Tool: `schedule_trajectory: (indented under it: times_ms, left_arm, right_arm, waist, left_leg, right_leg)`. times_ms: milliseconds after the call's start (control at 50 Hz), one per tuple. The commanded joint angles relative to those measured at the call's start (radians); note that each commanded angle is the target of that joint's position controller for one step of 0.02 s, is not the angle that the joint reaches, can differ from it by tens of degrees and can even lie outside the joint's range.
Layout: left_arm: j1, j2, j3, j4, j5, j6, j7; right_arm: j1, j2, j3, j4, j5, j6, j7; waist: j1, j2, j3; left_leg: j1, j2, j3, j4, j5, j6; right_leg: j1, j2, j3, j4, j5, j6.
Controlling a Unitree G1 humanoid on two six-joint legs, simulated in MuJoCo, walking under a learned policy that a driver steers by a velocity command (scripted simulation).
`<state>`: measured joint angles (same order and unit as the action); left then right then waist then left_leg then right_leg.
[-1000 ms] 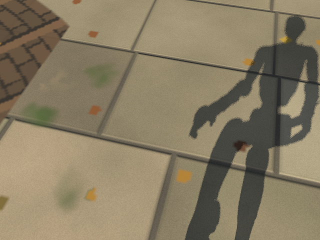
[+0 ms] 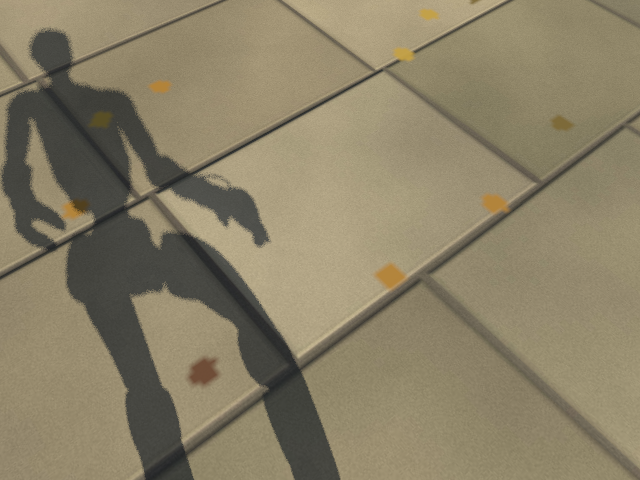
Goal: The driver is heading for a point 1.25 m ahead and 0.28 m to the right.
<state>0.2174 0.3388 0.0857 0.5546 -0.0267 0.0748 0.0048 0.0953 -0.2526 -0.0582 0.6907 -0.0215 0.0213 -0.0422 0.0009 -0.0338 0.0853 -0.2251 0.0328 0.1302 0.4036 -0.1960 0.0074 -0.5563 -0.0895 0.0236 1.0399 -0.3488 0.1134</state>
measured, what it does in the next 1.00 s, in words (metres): walks ahead: right foot, then left foot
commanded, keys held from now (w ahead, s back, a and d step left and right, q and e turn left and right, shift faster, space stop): e+shift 0.38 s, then shift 0.10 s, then q+shift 0.18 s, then w+q+shift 0.34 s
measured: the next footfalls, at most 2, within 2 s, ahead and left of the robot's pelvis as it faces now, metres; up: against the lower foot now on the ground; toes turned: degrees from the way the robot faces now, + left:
right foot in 0.16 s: +0.04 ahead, -0.15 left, +0.00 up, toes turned -13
left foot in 0.60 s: +0.17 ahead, +0.04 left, +0.00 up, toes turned -30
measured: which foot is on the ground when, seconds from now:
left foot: down 0.00-0.16, up 0.18-0.58, down 0.60-0.80, up 0.82-1.00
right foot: up 0.00-0.14, down 0.16-1.00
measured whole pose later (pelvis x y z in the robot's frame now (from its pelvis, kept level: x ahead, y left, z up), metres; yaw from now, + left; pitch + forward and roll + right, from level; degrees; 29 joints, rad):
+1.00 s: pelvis +0.16 -0.05 -0.01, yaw -13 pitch +4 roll -1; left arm 0.45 0.33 0.08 0.78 0.05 -0.08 0.01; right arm 0.16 -0.34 -0.08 0.58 -0.03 0.03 0.08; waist 0.08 0.03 -0.04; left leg -0.74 0.05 -0.02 1.20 -0.28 0.02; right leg 0.01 -0.02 -0.07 0.28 -0.36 0.03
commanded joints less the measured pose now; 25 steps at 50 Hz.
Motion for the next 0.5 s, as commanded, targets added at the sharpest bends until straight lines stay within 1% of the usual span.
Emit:
schedule_trajectory:
  times_ms: [20, 40, 80, 100, 120, 140, 160, 180, 200, 220, 240, 260, 280, 300, 320, 360, 380, 400, 440, 480, 500]
  left_arm:
    - [-0.063, 0.063, 0.013, -0.098, 0.005, -0.017, -0.007]
    - [-0.058, 0.067, 0.016, -0.094, 0.004, -0.013, -0.009]
    - [-0.054, 0.075, 0.024, -0.091, 0.003, 0.001, -0.016]
    - [-0.044, 0.077, 0.030, -0.088, 0.001, 0.007, -0.020]
    - [-0.010, 0.078, 0.038, -0.076, 0.000, 0.011, -0.022]
    - [0.051, 0.100, 0.054, -0.051, 0.002, 0.011, -0.014]
    - [0.139, 0.205, 0.092, -0.032, 0.000, 0.005, 0.002]
    - [0.110, 0.334, 0.107, -0.068, 0.018, -0.014, 0.010]
    - [0.103, 0.269, 0.094, -0.081, 0.047, -0.050, -0.007]
    - [0.080, 0.239, 0.079, -0.062, 0.046, -0.070, -0.009]
    - [0.031, 0.210, 0.073, -0.056, 0.022, -0.076, 0.000]
    - [-0.025, 0.177, 0.059, -0.063, 0.003, -0.068, 0.010]
    - [-0.065, 0.164, 0.049, -0.077, 0.005, -0.060, 0.019]
    - [-0.077, 0.162, 0.046, -0.083, 0.014, -0.055, 0.026]
    - [-0.075, 0.163, 0.046, -0.081, 0.017, -0.053, 0.030]
    - [-0.058, 0.170, 0.049, -0.072, 0.012, -0.051, 0.036]
    - [-0.055, 0.175, 0.051, -0.069, 0.009, -0.049, 0.038]
    - [-0.066, 0.174, 0.049, -0.069, 0.009, -0.046, 0.040]
    - [-0.072, 0.164, 0.043, -0.069, 0.016, -0.043, 0.040]
    - [-0.067, 0.155, 0.035, -0.061, 0.023, -0.039, 0.032]
    - [-0.075, 0.142, 0.026, -0.057, 0.029, -0.038, 0.029]
  right_arm:
    - [-0.019, -0.226, -0.072, -0.057, 0.006, -0.009, 0.011]
    - [-0.023, -0.230, -0.076, -0.055, 0.012, -0.012, 0.019]
    - [-0.019, -0.235, -0.082, -0.046, 0.032, -0.021, 0.033]
    - [-0.018, -0.233, -0.084, -0.042, 0.042, -0.025, 0.038]
    - [-0.025, -0.224, -0.084, -0.038, 0.053, -0.027, 0.041]
    - [0.008, -0.191, -0.079, -0.020, 0.058, -0.028, 0.045]
    - [0.042, -0.147, -0.068, -0.018, 0.037, -0.029, 0.051]
    - [-0.021, -0.092, -0.042, -0.111, -0.009, -0.034, 0.046]
    - [-0.106, -0.150, -0.057, -0.120, -0.006, -0.038, 0.034]
    - [-0.124, -0.165, -0.060, -0.125, 0.017, -0.040, 0.028]
    - [-0.102, -0.167, -0.064, -0.108, 0.019, -0.042, 0.019]
    - [-0.080, -0.184, -0.069, -0.097, 0.009, -0.040, 0.010]
    - [-0.060, -0.187, -0.071, -0.087, 0.002, -0.039, 0.011]
    - [-0.043, -0.178, -0.068, -0.080, 0.001, -0.040, 0.015]
    - [-0.028, -0.163, -0.064, -0.072, 0.004, -0.040, 0.019]
    - [-0.040, -0.140, -0.052, -0.073, 0.012, -0.039, 0.020]
    - [-0.053, -0.132, -0.048, -0.076, 0.014, -0.039, 0.021]
    - [-0.044, -0.131, -0.045, -0.070, 0.016, -0.037, 0.024]
    - [-0.042, -0.133, -0.042, -0.064, 0.018, -0.035, 0.030]
    - [-0.045, -0.137, -0.040, -0.070, 0.020, -0.036, 0.035]
    - [-0.026, -0.142, -0.039, -0.066, 0.021, -0.036, 0.038]
  waist:
    - [-0.038, 0.183, -0.155]
    - [-0.032, 0.188, -0.156]
    - [-0.021, 0.196, -0.159]
    - [-0.009, 0.194, -0.163]
    - [0.020, 0.181, -0.171]
    - [0.047, 0.128, -0.185]
    - [0.068, -0.086, -0.183]
    - [0.020, -0.365, -0.207]
    - [0.097, -0.206, -0.292]
    - [0.072, -0.162, -0.245]
    - [0.035, -0.103, -0.198]
    - [0.007, -0.085, -0.176]
    - [-0.015, -0.090, -0.180]
    - [-0.024, -0.091, -0.196]
    - [-0.026, -0.083, -0.210]
    - [-0.016, -0.077, -0.208]
    - [-0.010, -0.084, -0.204]
    - [-0.011, -0.096, -0.209]
    - [0.004, -0.119, -0.215]
    - [0.019, -0.135, -0.214]
    - [0.019, -0.140, -0.220]
  left_leg:
    - [0.153, 0.264, -0.101, -0.109, 0.271, 0.201]
    - [0.143, 0.271, -0.078, -0.099, 0.279, 0.192]
    - [0.151, 0.297, -0.054, -0.063, 0.294, 0.168]
    - [0.156, 0.306, -0.042, -0.031, 0.292, 0.148]
    - [0.138, 0.301, -0.011, 0.030, 0.270, 0.113]
    - [0.069, 0.263, 0.037, 0.146, 0.206, 0.057]
    - [-0.166, 0.165, 0.103, 0.410, -0.044, -0.029]
    - [-0.526, 0.005, 0.032, 0.677, -0.487, -0.106]
    - [-0.555, -0.009, -0.163, 0.828, -0.478, -0.095]
    - [-0.560, 0.000, -0.198, 0.842, -0.386, -0.065]
    - [-0.560, 0.016, -0.215, 0.800, -0.289, -0.050]
    - [-0.542, 0.022, -0.221, 0.755, -0.223, -0.051]
    - [-0.476, 0.006, -0.215, 0.744, -0.174, -0.058]
    - [-0.435, -0.016, -0.210, 0.732, -0.138, -0.067]
    - [-0.413, -0.033, -0.209, 0.696, -0.114, -0.076]
    - [-0.397, -0.065, -0.219, 0.582, -0.094, -0.089]
    - [-0.389, -0.078, -0.227, 0.528, -0.091, -0.093]
    - [-0.377, -0.078, -0.227, 0.487, -0.081, -0.096]
    - [-0.323, -0.074, -0.223, 0.428, -0.078, -0.098]
    - [-0.269, -0.069, -0.219, 0.393, -0.099, -0.091]
    - [-0.248, -0.055, -0.208, 0.381, -0.111, -0.085]
  right_leg:
    - [0.017, -0.010, -0.058, -0.129, 0.015, -0.017]
    - [0.056, -0.004, -0.076, -0.175, 0.014, -0.029]
    - [0.115, 0.006, -0.096, -0.273, 0.010, -0.060]
    - [0.153, 0.015, -0.104, -0.339, 0.022, -0.081]
    - [0.228, 0.034, -0.118, -0.443, 0.076, -0.109]
    - [0.357, 0.064, -0.101, -0.547, 0.166, -0.149]
    - [0.570, -0.035, 0.111, -0.638, 0.502, -0.226]
    - [0.680, -0.267, 0.555, -0.632, 0.725, -0.437]
    - [0.640, -0.291, 0.558, -0.671, 0.655, -0.501]
    - [0.594, -0.241, 0.475, -0.687, 0.559, -0.451]
    - [0.552, -0.178, 0.407, -0.685, 0.471, -0.389]
    - [0.508, -0.150, 0.367, -0.675, 0.461, -0.351]
    - [0.443, -0.120, 0.333, -0.668, 0.503, -0.337]
    - [0.415, -0.100, 0.324, -0.662, 0.531, -0.333]
    - [0.410, -0.085, 0.321, -0.655, 0.537, -0.332]
    - [0.410, -0.062, 0.346, -0.642, 0.506, -0.325]
    - [0.411, -0.054, 0.367, -0.635, 0.480, -0.321]
    - [0.414, -0.054, 0.367, -0.623, 0.457, -0.316]
    - [0.389, -0.053, 0.383, -0.599, 0.445, -0.310]
    - [0.362, -0.059, 0.411, -0.576, 0.483, -0.314]
    - [0.366, -0.071, 0.407, -0.559, 0.519, -0.316]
